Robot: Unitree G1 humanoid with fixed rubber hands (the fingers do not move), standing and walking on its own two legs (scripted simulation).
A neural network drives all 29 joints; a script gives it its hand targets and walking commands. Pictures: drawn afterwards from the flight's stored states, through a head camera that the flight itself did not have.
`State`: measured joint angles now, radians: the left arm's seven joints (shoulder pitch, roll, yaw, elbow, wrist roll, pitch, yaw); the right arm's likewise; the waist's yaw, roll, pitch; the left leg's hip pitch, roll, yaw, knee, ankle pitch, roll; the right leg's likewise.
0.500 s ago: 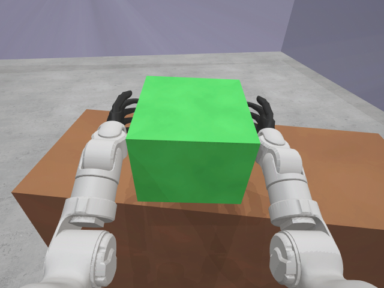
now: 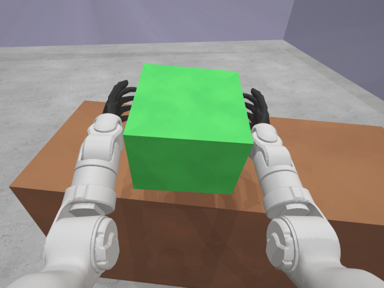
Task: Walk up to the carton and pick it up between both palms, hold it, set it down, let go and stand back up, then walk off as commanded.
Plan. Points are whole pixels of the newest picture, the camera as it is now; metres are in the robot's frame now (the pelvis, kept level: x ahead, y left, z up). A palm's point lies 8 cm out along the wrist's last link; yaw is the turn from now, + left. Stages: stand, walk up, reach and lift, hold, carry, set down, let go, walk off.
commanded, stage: set down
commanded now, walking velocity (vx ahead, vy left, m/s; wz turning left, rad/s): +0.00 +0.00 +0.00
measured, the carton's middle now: (187, 128) +0.41 +0.01 +0.17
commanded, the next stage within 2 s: none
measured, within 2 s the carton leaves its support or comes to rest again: neither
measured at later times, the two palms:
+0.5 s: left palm (122, 125) +0.44 +0.16 +0.16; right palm (251, 132) +0.44 -0.14 +0.14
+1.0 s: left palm (129, 129) +0.45 +0.15 +0.14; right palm (254, 136) +0.44 -0.16 +0.13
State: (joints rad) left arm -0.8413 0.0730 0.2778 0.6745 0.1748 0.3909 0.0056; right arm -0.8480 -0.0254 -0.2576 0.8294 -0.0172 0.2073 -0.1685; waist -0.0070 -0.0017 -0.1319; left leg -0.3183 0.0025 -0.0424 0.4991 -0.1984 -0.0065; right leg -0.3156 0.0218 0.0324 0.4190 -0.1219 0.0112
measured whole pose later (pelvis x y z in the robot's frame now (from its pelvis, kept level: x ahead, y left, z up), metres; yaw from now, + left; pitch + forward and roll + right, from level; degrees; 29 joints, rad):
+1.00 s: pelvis +0.03 +0.00 +0.00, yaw +0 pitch +4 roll -1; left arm -0.83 0.03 0.28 0.92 0.17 0.05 0.07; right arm -0.77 -0.02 -0.34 0.95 -0.10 -0.06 -0.13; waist -0.01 0.00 -0.10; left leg -0.32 0.00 -0.04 0.46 -0.22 -0.01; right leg -0.31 0.02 0.03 0.37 -0.14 0.01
